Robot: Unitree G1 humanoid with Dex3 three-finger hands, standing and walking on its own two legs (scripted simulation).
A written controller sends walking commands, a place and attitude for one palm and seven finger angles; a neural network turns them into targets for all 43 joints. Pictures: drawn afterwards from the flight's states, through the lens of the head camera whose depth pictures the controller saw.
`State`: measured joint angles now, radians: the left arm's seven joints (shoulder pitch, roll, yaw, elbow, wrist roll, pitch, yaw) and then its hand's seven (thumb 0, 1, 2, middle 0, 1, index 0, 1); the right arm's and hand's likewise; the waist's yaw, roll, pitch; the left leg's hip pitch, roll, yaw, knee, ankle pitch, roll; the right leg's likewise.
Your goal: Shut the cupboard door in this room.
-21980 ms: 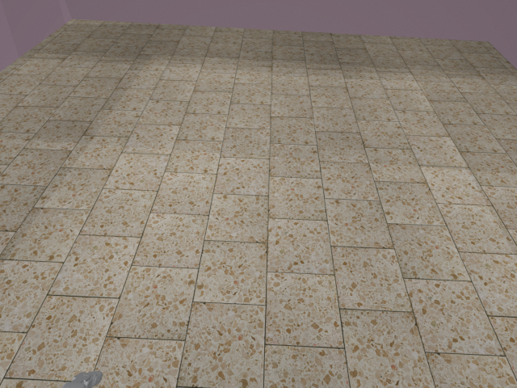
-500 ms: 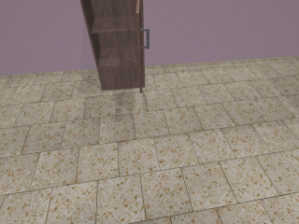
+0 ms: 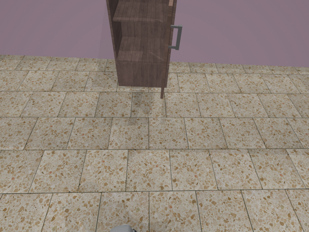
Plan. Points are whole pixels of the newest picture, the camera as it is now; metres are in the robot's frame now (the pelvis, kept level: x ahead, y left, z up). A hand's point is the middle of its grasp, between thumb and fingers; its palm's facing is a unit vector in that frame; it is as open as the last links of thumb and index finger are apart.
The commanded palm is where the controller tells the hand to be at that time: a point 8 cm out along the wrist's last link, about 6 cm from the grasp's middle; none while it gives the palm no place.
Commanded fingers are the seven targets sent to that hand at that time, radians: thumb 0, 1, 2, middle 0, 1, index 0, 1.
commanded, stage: stand and wait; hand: left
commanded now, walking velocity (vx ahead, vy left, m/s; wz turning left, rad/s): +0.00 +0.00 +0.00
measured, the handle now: (175, 37) +1.02 +0.00 -0.04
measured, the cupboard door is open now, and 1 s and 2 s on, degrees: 84 84 84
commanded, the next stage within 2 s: turn or walk to find it in 0.14 s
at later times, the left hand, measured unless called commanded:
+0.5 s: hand out of the picture +0.11 +0.17 -0.15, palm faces +0.07 -0.97 -0.24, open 7.3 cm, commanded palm none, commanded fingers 0.00 0.90 0.90 -0.20 -0.30 -0.20 -0.30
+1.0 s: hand (102, 209) +0.20 +0.18 -0.17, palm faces +0.00 -0.98 -0.19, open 7.3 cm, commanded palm none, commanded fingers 0.00 0.90 0.90 -0.20 -0.30 -0.20 -0.30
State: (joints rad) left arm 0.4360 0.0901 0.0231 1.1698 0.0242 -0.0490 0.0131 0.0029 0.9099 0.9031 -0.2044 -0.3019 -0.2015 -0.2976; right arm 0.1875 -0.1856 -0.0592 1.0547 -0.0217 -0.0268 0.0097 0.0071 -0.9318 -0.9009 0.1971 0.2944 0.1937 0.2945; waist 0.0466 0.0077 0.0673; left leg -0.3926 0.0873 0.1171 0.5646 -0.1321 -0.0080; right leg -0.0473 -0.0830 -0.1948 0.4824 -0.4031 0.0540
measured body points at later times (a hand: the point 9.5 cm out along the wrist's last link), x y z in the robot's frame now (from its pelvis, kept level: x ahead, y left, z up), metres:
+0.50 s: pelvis +0.11 -0.01 +0.01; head +0.11 -0.04 +0.46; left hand +0.10 +0.22 -0.13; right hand +0.13 -0.24 -0.16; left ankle +0.10 +0.12 -0.68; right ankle +0.07 -0.10 -0.73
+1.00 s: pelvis +0.19 +0.01 +0.01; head +0.22 +0.02 +0.45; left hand +0.20 +0.23 -0.16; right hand +0.23 -0.22 -0.15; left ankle +0.20 +0.13 -0.73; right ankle +0.07 -0.10 -0.73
